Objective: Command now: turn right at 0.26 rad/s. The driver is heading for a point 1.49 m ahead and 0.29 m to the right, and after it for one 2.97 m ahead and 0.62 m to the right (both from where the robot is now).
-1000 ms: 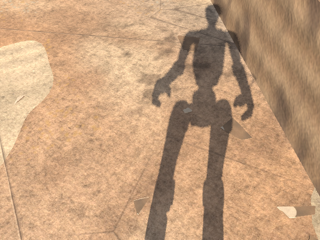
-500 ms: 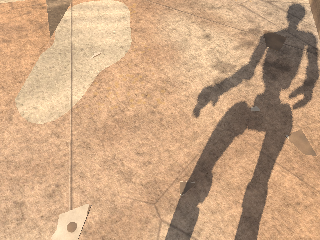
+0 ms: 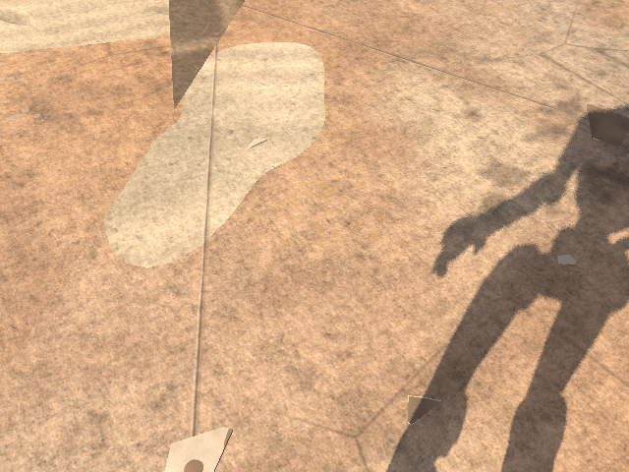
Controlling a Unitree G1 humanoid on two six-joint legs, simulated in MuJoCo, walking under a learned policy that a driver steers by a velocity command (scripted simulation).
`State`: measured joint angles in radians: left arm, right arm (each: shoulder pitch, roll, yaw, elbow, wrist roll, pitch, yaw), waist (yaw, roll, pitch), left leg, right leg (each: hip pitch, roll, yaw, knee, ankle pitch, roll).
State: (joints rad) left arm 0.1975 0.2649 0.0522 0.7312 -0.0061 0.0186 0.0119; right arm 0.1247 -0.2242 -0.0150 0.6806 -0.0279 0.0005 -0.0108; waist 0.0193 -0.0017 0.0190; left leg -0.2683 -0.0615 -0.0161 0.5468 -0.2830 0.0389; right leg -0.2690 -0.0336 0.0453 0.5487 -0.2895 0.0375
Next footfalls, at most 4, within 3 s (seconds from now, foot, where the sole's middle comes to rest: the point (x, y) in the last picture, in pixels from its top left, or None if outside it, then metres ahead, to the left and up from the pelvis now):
0.46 right None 0.00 -0.16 -0.77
0.98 left None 0.21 0.01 -0.77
1.46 right None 0.50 -0.24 -0.77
1.92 left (320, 368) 0.74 0.04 -0.77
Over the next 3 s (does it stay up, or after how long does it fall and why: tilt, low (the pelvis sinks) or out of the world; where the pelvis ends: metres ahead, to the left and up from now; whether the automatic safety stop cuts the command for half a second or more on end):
stays up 1.16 -0.20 -0.01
